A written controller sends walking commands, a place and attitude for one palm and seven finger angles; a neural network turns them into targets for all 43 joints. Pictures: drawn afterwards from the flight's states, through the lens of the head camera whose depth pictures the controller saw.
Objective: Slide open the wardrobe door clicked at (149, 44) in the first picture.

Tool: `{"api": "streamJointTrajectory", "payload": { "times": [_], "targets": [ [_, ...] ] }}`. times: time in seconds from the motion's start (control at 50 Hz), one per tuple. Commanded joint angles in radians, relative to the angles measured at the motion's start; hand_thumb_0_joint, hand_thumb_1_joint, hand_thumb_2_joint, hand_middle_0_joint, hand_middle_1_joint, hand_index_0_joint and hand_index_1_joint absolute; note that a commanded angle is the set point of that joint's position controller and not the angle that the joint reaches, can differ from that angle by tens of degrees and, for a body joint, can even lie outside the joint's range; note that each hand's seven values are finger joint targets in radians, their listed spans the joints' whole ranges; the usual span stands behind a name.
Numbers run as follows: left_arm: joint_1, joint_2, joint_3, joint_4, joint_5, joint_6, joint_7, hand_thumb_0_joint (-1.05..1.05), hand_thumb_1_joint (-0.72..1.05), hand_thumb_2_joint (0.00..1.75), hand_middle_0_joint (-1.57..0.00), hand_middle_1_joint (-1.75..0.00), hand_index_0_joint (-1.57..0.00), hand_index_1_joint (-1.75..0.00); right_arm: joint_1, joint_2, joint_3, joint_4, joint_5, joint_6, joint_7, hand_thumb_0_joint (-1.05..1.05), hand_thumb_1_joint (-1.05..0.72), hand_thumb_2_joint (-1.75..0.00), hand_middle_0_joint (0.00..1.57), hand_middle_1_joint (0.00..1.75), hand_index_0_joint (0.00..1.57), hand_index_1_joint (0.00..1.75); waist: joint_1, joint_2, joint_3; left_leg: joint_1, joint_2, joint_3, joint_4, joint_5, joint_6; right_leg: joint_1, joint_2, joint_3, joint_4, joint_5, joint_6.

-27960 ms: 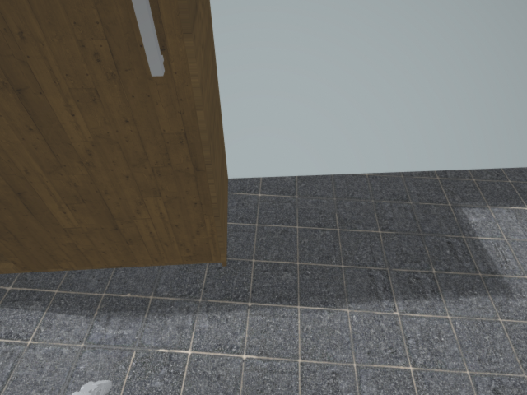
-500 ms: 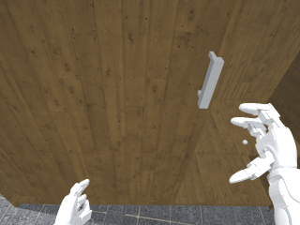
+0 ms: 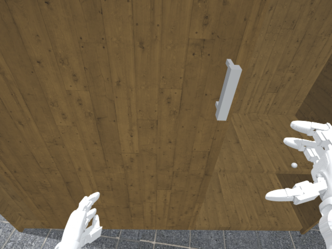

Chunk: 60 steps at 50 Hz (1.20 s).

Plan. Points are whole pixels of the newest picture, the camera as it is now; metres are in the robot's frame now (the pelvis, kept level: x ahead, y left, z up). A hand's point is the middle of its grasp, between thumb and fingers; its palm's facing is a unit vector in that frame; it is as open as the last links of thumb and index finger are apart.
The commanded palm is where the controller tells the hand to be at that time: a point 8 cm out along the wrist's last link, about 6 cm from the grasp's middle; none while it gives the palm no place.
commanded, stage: draw the hand back to the body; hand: right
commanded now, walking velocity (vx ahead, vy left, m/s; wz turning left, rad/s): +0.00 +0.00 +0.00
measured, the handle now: (225, 90) +0.43 -0.15 +0.22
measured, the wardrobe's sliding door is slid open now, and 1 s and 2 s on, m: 0.65 0.65 0.65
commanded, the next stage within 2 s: step back with the hand held close in 0.98 s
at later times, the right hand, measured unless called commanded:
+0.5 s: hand (307, 171) +0.22 -0.27 +0.17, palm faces +0.41 +0.84 -0.35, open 9.8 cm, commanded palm +0.17 -0.31 +0.18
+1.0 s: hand (311, 173) +0.21 -0.27 +0.17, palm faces +0.45 +0.82 -0.35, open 7.4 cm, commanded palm +0.17 -0.31 +0.18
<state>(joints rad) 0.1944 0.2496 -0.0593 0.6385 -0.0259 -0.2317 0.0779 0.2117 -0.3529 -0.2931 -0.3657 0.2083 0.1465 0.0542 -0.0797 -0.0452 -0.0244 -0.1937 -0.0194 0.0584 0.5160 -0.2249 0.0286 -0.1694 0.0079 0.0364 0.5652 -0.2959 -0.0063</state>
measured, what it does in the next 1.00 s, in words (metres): stands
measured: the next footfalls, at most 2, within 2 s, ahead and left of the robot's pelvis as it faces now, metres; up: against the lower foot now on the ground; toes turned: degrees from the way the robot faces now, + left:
none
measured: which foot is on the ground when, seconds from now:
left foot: down 0.00-1.00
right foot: down 0.00-1.00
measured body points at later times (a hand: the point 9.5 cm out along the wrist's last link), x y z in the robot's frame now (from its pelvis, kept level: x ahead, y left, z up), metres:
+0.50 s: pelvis +0.02 -0.02 +0.01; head -0.01 +0.00 +0.46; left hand +0.20 +0.20 -0.07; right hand +0.19 -0.31 +0.19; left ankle +0.04 +0.10 -0.73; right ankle +0.01 -0.12 -0.73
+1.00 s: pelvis +0.03 -0.02 +0.01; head -0.01 +0.00 +0.46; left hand +0.22 +0.20 -0.07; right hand +0.18 -0.32 +0.19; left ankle +0.04 +0.10 -0.73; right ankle +0.01 -0.12 -0.73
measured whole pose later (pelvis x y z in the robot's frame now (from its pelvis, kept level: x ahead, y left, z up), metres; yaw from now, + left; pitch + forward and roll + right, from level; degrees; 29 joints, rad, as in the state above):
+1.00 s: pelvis +0.03 -0.02 +0.01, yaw +1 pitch -6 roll +1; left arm 0.20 0.21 -0.02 0.66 0.02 -0.12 0.06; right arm 0.44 -0.34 -0.32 -0.40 0.07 -0.06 -0.09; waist -0.09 -0.05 0.01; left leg -0.09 0.00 0.03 0.39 -0.20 0.01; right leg -0.05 0.02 0.01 0.41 -0.26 -0.03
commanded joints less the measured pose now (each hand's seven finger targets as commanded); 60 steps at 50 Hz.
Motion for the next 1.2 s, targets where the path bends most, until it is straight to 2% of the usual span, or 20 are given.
{"api": "streamJointTrajectory", "payload": {
  "times": [0.0,0.04,0.12,0.18,0.22,0.26,0.3,0.38,0.46,0.58,0.72,0.76,0.84,0.88,1.06,1.08,1.1,1.12,1.14,1.18],
  "targets": [
    [-0.144,0.084,0.05,-0.147,0.02,-0.04,-0.005,0.0,0.9,0.9,-0.2,-0.3,-0.2,-0.3,-0.1,-0.12,-0.025,-0.221,-0.086,-0.218,-0.132,0.0,0.15,-0.39,0.24,0.92,0.24,0.92,0.008,-0.048,-0.004,0.01,0.05,-0.059,-0.159,-0.143,-0.007,-0.044,0.002,-0.01,-0.165,-0.047,-0.019],
    [-0.137,0.087,0.055,-0.145,0.025,-0.037,-0.004,0.0,0.9,0.9,-0.2,-0.3,-0.2,-0.3,-0.082,-0.144,-0.045,-0.229,-0.1,-0.252,-0.153,0.0,0.08,-0.43,0.23,0.87,0.23,0.87,0.007,-0.012,-0.036,0.045,0.05,-0.059,-0.165,-0.12,-0.009,-0.033,0.001,-0.01,-0.18,-0.028,-0.021],
    [-0.142,0.088,0.064,-0.129,0.033,-0.025,0.004,0.0,0.9,0.9,-0.2,-0.3,-0.2,-0.3,-0.052,-0.179,-0.088,-0.211,-0.121,-0.291,-0.175,0.0,-0.07,-0.5,0.23,0.79,0.23,0.79,0.003,0.039,-0.026,0.068,0.046,-0.051,-0.188,-0.086,-0.009,-0.012,-0.004,-0.013,-0.201,0.018,-0.025],
    [-0.142,0.083,0.065,-0.122,0.036,-0.017,0.004,0.0,0.9,0.9,-0.2,-0.3,-0.2,-0.3,-0.028,-0.166,-0.088,-0.22,-0.131,-0.308,-0.176,0.0,-0.17,-0.55,0.22,0.73,0.22,0.73,0.0,-0.015,-0.025,0.091,0.045,-0.047,-0.183,-0.023,-0.004,0.004,-0.005,-0.01,-0.217,0.07,-0.021],
    [-0.143,0.088,0.069,-0.119,0.037,-0.011,0.003,0.0,0.9,0.9,-0.2,-0.3,-0.2,-0.3,0.01,-0.168,-0.099,-0.212,-0.133,-0.31,-0.175,0.0,-0.25,-0.58,0.22,0.68,0.22,0.68,-0.004,-0.005,-0.031,0.11,0.04,-0.042,-0.181,0.017,-0.003,0.015,-0.007,-0.01,-0.225,0.111,-0.018],
    [-0.14,0.085,0.07,-0.12,0.037,-0.008,0.0,0.0,0.9,0.9,-0.2,-0.3,-0.2,-0.3,0.03,-0.153,-0.09,-0.233,-0.135,-0.316,-0.173,0.0,-0.32,-0.62,0.22,0.64,0.22,0.64,-0.004,-0.03,-0.035,0.122,0.038,-0.04,-0.17,0.055,-0.001,0.024,-0.011,-0.006,-0.231,0.148,-0.013],
    [-0.133,0.085,0.073,-0.12,0.039,0.0,-0.003,0.0,0.9,0.9,-0.2,-0.3,-0.2,-0.3,0.059,-0.154,-0.097,-0.22,-0.135,-0.313,-0.172,0.0,-0.39,-0.65,0.22,0.6,0.22,0.6,-0.003,0.004,-0.017,0.122,0.034,-0.036,-0.172,0.064,-0.003,0.017,-0.012,-0.006,-0.236,0.158,-0.01],
    [-0.129,0.088,0.08,-0.125,0.038,0.01,-0.008,0.0,0.9,0.9,-0.2,-0.3,-0.2,-0.3,0.096,-0.159,-0.11,-0.241,-0.138,-0.31,-0.169,0.0,-0.54,-0.73,0.21,0.51,0.21,0.51,-0.006,-0.014,-0.018,0.134,0.03,-0.034,-0.161,0.118,-0.001,0.027,-0.017,-0.005,-0.236,0.228,0.0],
    [-0.123,0.086,0.083,-0.132,0.038,0.03,-0.01,0.0,0.9,0.9,-0.2,-0.3,-0.2,-0.3,0.139,-0.163,-0.132,-0.23,-0.133,-0.299,-0.165,0.0,-0.68,-0.8,0.21,0.43,0.21,0.43,-0.01,0.003,-0.02,0.143,0.03,-0.031,-0.159,0.153,-0.002,0.031,-0.018,-0.011,-0.233,0.275,0.005],
    [-0.121,0.084,0.083,-0.138,0.037,0.045,-0.007,0.0,0.9,0.9,-0.2,-0.3,-0.2,-0.3,0.143,-0.175,-0.153,-0.236,-0.132,-0.286,-0.166,0.0,-0.9,-0.9,0.2,0.3,0.2,0.3,-0.008,-0.031,-0.017,0.141,0.029,-0.031,-0.165,0.145,-0.002,0.034,-0.017,-0.011,-0.233,0.269,0.009],
    [-0.123,0.089,0.082,-0.137,0.04,0.04,-0.005,0.0,0.9,0.9,-0.2,-0.3,-0.2,-0.3,0.111,-0.177,-0.139,-0.267,-0.141,-0.276,-0.173,0.0,-0.9,-0.9,0.2,0.3,0.2,0.3,-0.004,-0.044,-0.029,0.139,0.025,-0.028,-0.167,0.158,0.0,0.056,-0.016,-0.006,-0.23,0.298,0.012],
    [-0.127,0.085,0.08,-0.138,0.04,0.044,-0.006,0.0,0.9,0.9,-0.2,-0.3,-0.2,-0.3,0.116,-0.168,-0.134,-0.254,-0.138,-0.271,-0.171,0.0,-0.9,-0.9,0.2,0.3,0.2,0.3,-0.005,-0.003,-0.026,0.142,0.026,-0.026,-0.164,0.16,-0.002,0.047,-0.017,-0.007,-0.23,0.294,0.008],
    [-0.13,0.082,0.079,-0.137,0.04,0.051,-0.006,0.0,0.9,0.9,-0.2,-0.3,-0.2,-0.3,0.129,-0.165,-0.137,-0.24,-0.137,-0.268,-0.169,0.0,-0.9,-0.9,0.2,0.3,0.2,0.3,-0.006,-0.013,-0.014,0.146,0.027,-0.025,-0.169,0.158,0.0,0.04,-0.016,-0.01,-0.233,0.287,0.006],
    [-0.133,0.082,0.079,-0.138,0.039,0.051,-0.008,0.0,0.9,0.9,-0.2,-0.3,-0.2,-0.3,0.107,-0.172,-0.139,-0.266,-0.139,-0.271,-0.169,0.0,-0.9,-0.9,0.2,0.3,0.2,0.3,-0.005,-0.047,-0.02,0.145,0.027,-0.03,-0.17,0.15,0.0,0.044,-0.016,-0.011,-0.232,0.278,0.009],
    [-0.141,0.08,0.082,-0.138,0.038,0.049,-0.002,0.0,0.9,0.9,-0.2,-0.3,-0.2,-0.3,0.13,-0.171,-0.143,-0.233,-0.133,-0.279,-0.164,0.0,-0.9,-0.9,0.2,0.3,0.2,0.3,-0.006,0.003,0.002,0.134,0.028,-0.036,-0.201,0.094,-0.006,0.037,-0.014,-0.022,-0.24,0.201,-0.009],
    [-0.14,0.086,0.083,-0.125,0.037,0.051,0.002,0.0,0.9,0.9,-0.2,-0.3,-0.2,-0.3,0.05,-0.225,-0.19,-0.222,-0.134,-0.282,-0.173,0.0,-0.9,-0.9,0.2,0.3,0.2,0.3,-0.002,-0.005,0.003,0.134,0.027,-0.04,-0.205,0.093,-0.003,0.029,-0.011,-0.021,-0.24,0.195,-0.009],
    [-0.134,0.102,0.077,-0.176,0.02,0.073,0.0,0.0,0.9,0.9,-0.2,-0.3,-0.2,-0.3,-0.06,-0.333,-0.304,-0.276,-0.143,-0.333,-0.186,0.0,-0.9,-0.9,0.2,0.3,0.2,0.3,0.035,-0.006,0.066,0.03,0.07,-0.141,-0.26,0.103,-0.011,-0.047,-0.024,0.002,-0.212,0.114,-0.035],
    [-0.129,0.089,0.074,-0.162,0.021,0.085,0.003,0.0,0.9,0.9,-0.2,-0.3,-0.2,-0.3,-0.056,-0.322,-0.294,-0.244,-0.149,-0.354,-0.186,0.0,-0.9,-0.9,0.2,0.3,0.2,0.3,0.038,-0.003,0.072,0.011,0.091,-0.142,-0.279,0.082,-0.007,-0.043,-0.013,0.011,-0.2,0.094,-0.035],
    [-0.126,0.092,0.077,-0.156,0.027,0.094,0.002,0.0,0.9,0.9,-0.2,-0.3,-0.2,-0.3,0.075,-0.225,-0.22,-0.164,-0.15,-0.353,-0.178,0.0,-0.9,-0.9,0.2,0.3,0.2,0.3,0.045,0.031,0.059,-0.019,0.097,-0.141,-0.28,0.081,-0.005,-0.029,-0.015,0.019,-0.185,0.124,-0.034],
    [-0.116,0.103,0.087,-0.179,0.032,0.108,-0.005,0.0,0.9,0.9,-0.2,-0.3,-0.2,-0.3,0.176,-0.17,-0.166,-0.183,-0.155,-0.357,-0.171,0.0,-0.9,-0.9,0.2,0.3,0.2,0.3,0.045,0.003,-0.018,-0.011,0.103,-0.131,-0.253,0.135,-0.009,-0.005,-0.023,0.011,-0.171,0.19,-0.035]
  ]
}}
